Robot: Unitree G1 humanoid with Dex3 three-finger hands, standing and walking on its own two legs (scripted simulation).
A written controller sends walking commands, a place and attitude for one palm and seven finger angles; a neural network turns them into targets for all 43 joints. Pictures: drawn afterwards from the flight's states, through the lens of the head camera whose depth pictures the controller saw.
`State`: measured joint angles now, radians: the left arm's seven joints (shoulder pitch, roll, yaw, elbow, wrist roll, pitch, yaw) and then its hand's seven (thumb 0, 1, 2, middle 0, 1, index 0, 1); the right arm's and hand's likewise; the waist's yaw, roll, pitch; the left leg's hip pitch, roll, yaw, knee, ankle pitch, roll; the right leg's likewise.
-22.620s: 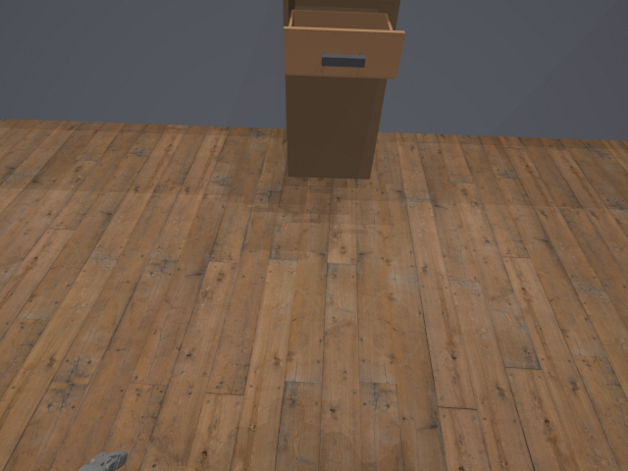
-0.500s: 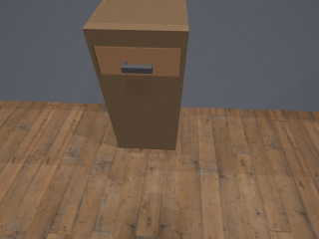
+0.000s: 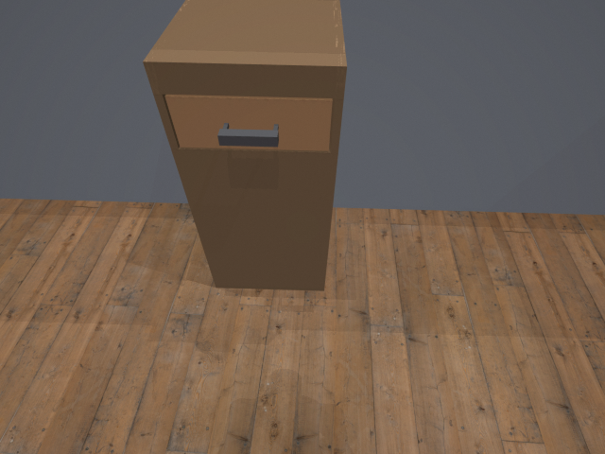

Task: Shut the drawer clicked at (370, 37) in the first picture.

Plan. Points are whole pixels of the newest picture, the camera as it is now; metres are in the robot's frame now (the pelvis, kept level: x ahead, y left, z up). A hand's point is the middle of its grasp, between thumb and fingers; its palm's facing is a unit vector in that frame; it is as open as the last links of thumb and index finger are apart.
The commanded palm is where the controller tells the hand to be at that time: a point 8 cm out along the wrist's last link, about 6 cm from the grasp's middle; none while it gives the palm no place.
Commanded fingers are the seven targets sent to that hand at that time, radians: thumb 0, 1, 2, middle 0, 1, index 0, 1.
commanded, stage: look to check the result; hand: left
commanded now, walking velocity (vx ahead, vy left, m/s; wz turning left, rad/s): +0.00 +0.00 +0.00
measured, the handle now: (250, 132) +0.78 +0.17 -0.03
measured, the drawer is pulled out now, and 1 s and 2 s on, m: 0.00 0.00 0.00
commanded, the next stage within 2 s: stand and wait in 0.50 s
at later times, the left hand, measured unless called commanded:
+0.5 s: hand out of the picture -0.01 +0.16 -0.18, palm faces +0.05 -0.98 -0.17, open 7.4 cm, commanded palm none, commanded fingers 0.00 0.90 0.90 -0.20 -0.30 -0.20 -0.30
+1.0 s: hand out of the picture +0.00 +0.16 -0.17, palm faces +0.04 -0.98 -0.19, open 7.4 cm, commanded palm none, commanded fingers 0.00 0.90 0.90 -0.20 -0.30 -0.20 -0.30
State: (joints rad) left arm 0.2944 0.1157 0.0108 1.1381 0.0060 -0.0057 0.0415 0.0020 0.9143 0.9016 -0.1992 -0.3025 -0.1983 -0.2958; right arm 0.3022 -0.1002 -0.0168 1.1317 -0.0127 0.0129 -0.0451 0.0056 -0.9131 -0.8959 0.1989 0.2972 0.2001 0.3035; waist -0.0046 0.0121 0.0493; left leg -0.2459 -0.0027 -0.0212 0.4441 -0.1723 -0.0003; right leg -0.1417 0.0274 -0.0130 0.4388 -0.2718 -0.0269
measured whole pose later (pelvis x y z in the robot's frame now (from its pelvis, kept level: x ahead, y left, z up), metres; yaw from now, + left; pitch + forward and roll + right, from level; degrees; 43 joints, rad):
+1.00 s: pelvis +0.01 +0.00 +0.00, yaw +0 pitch -2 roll +0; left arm 0.29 0.13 0.01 1.14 0.01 -0.01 0.04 0.00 0.91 0.90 -0.20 -0.30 -0.20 -0.30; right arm 0.28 -0.12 -0.02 1.14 -0.01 0.01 -0.05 0.01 -0.91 -0.90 0.20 0.30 0.20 0.30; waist 0.00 0.01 0.06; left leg -0.21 0.00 -0.01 0.42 -0.18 -0.01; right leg -0.11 0.03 -0.01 0.42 -0.28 -0.03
